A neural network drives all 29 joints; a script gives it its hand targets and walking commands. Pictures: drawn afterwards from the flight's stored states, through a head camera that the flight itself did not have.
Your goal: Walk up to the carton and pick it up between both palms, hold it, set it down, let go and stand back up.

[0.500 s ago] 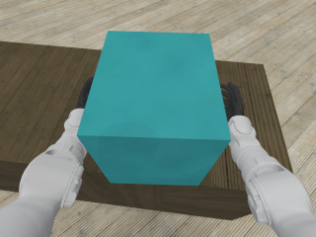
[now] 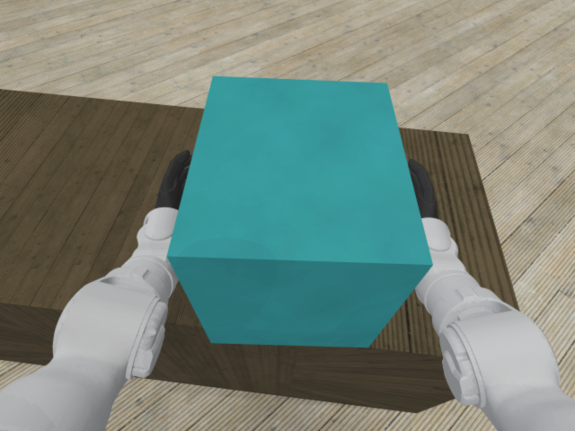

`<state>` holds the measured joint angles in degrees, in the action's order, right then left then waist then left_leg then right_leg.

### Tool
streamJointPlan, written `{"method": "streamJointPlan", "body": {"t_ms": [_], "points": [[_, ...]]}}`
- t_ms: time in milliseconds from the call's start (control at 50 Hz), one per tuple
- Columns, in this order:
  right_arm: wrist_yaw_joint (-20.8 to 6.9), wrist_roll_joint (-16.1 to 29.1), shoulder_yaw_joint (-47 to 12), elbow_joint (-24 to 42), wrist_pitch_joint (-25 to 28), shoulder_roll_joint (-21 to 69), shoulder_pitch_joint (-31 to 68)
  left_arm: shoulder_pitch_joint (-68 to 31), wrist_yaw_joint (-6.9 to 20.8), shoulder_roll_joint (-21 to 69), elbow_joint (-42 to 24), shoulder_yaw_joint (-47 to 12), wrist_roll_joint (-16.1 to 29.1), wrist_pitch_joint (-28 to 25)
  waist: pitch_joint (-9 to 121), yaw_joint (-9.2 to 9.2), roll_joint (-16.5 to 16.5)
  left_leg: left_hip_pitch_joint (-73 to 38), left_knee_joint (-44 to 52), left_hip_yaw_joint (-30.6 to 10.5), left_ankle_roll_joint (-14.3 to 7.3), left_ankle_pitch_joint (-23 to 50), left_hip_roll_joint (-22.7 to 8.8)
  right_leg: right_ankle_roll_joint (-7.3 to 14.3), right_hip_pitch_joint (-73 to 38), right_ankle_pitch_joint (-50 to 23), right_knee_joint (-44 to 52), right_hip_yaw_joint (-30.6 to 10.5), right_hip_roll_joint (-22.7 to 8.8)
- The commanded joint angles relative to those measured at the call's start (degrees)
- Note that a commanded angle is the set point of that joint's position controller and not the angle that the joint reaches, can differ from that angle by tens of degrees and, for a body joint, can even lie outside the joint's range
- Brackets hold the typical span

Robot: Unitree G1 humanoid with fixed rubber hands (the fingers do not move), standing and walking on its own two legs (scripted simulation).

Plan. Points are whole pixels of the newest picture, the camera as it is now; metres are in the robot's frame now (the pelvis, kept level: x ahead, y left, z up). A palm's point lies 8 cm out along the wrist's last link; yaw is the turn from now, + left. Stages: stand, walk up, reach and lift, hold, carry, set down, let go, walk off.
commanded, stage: reach and lift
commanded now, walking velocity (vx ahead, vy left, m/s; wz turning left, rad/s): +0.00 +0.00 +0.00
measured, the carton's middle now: (294, 219) +0.45 +0.01 +0.01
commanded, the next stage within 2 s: none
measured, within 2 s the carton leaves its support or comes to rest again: leaves its support in 1.76 s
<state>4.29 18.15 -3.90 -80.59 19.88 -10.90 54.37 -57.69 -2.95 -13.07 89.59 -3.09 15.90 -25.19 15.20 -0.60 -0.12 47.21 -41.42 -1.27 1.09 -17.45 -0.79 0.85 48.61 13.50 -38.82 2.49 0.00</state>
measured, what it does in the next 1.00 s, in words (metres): stands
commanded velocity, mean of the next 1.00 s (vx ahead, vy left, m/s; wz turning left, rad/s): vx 0.00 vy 0.00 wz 0.00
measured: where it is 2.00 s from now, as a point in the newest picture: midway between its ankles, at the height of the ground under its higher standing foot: outside the picture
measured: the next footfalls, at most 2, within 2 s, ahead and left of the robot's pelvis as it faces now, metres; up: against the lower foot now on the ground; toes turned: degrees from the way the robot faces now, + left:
none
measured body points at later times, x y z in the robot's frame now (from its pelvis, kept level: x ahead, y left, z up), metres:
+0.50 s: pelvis +0.00 +0.00 +0.00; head +0.09 +0.00 +0.44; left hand +0.45 +0.19 +0.05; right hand +0.45 -0.17 +0.05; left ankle +0.01 +0.13 -0.71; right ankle +0.03 -0.11 -0.71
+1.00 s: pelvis +0.04 +0.02 +0.03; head +0.13 +0.02 +0.47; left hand +0.45 +0.19 +0.05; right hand +0.45 -0.17 +0.05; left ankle +0.01 +0.13 -0.71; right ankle +0.03 -0.11 -0.71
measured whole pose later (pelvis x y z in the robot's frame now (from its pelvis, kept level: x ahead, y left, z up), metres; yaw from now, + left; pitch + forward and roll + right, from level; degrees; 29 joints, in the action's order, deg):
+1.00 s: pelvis +0.04 +0.02 +0.03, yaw +0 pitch +17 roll -1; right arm 0.4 -11.4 21.2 -68.8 26.6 -6.6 41.5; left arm -45.7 -0.1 -7.0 79.8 19.8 -4.1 -32.9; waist 7.0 -0.6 0.9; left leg 28.8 -24.1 0.0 -0.4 -12.6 -0.5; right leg -0.6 28.8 7.6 -19.2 2.2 -0.3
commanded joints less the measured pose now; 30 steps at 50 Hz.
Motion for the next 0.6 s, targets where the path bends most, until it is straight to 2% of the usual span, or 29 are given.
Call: {"method": "streamJointPlan", "body": {"t_ms": [0, 80, 360, 380, 400, 420, 460, 480, 500, 520, 540, 560, 580], "points": [[0.9, -1.4, 1.3, 8.3, 2.3, -5.0, 22.7, -21.9, 0.2, -4.9, -6.5, 0.3, 0.1, -2.9, 31.6, -0.67, 0.4, -10.1, 1.4, 3.2, 3.1, 18.9, 1.7, -1.2, -22.8, -12.2, 1.1, -0.8, 0.2], [1.4, -2.1, 1.6, 8.8, 2.3, -3.1, 22.7, -22.1, 0.6, -4.2, -6.7, 0.4, -0.1, -3.2, 32.3, -0.78, 0.4, -8.6, 1.4, 3.3, 2.9, 19.1, 1.9, -1.4, -24.8, -13.8, 0.7, -1.1, 0.0], [1.3, -4.8, 3.4, 10.0, 1.5, 1.4, 22.8, -22.7, 1.0, -1.2, -7.2, 1.4, -1.7, -4.0, 31.5, -1.04, 1.1, -8.5, 2.1, 2.8, 2.7, 18.8, 1.8, -1.2, -24.4, -12.4, 1.5, -0.9, -0.6], [0.7, -3.8, 2.5, 8.1, 1.1, 3.3, 21.2, -19.9, 1.2, 0.2, -5.4, 2.5, -3.3, -3.8, 27.3, 0.69, 2.9, -9.7, 3.3, 2.7, 2.1, 17.8, 1.3, -0.6, -23.4, -10.1, 3.4, -1.8, -1.0], [0.3, -4.0, 3.0, 8.7, 1.3, 3.1, 21.9, -20.5, 1.5, -0.4, -5.5, 3.0, -3.0, -3.6, 26.9, 0.48, 1.9, -9.5, 3.6, 2.4, 1.8, 17.1, 1.1, -0.9, -22.4, -8.8, 3.6, -1.8, -1.2], [0.1, -4.4, 3.3, 9.4, 1.3, 4.1, 22.9, -21.0, 1.5, 0.3, -5.6, 3.0, -2.9, -4.0, 26.6, 1.06, 0.6, -9.0, 4.3, 2.4, 1.3, 14.9, 0.9, -1.1, -22.1, -7.1, 3.8, -1.3, -1.1], [-0.4, -7.0, 5.0, 10.1, 1.6, 5.8, 22.0, -21.0, 1.8, 2.3, -6.4, 3.3, -4.1, -4.7, 27.5, -0.23, 2.0, -10.2, 4.8, 2.3, 1.8, 15.3, 1.1, -0.9, -22.0, -7.4, 4.7, -1.1, -1.2], [-1.0, -8.5, 5.3, 10.7, 1.8, 8.3, 22.0, -21.2, 2.4, 4.7, -6.5, 4.5, -5.3, -4.9, 26.7, 0.37, 1.3, -11.0, 4.6, 2.3, 1.5, 16.3, 1.2, -0.6, -22.0, -7.4, 4.9, -1.1, -1.2], [-1.6, -9.9, 6.6, 11.0, 1.9, 9.6, 21.8, -21.5, 3.2, 6.2, -7.1, 5.0, -6.9, -4.9, 27.2, 0.61, 2.8, -13.0, 5.2, 2.5, 1.7, 17.3, 1.2, -0.4, -22.5, -8.3, 5.3, -0.8, -1.3], [-2.2, -11.7, 6.9, 11.4, 2.2, 12.7, 20.1, -20.5, 4.3, 8.6, -7.6, 6.9, -9.5, -5.4, 27.2, 0.31, 2.2, -13.3, 4.9, 2.7, 1.4, 19.4, 1.3, -0.3, -24.3, -11.2, 6.0, -1.4, -1.8], [-2.9, -14.9, 7.7, 12.3, 2.5, 16.0, 20.9, -20.7, 5.5, 10.8, -7.0, 9.0, -11.7, -5.6, 25.3, 0.40, 0.6, -11.9, 6.6, 2.4, 0.9, 18.1, 1.7, -1.0, -27.2, -12.7, 6.4, -1.3, -1.9], [-4.2, -18.1, 7.8, 13.8, 3.1, 23.2, 22.9, -23.1, 7.4, 17.2, -7.7, 7.7, -12.2, -6.2, 25.6, -0.53, -0.9, -10.6, 7.7, 2.7, 0.4, 16.1, 2.0, -1.2, -30.1, -13.3, 7.0, -1.1, -1.9], [-6.0, -22.5, 8.7, 14.9, 3.3, 30.7, 23.1, -23.2, 9.6, 23.0, -6.5, 9.4, -14.7, -6.8, 22.8, -0.60, -2.2, -8.6, 9.6, 3.0, -0.1, 14.0, 2.5, -1.8, -32.8, -14.2, 7.6, -0.9, -2.3]]}}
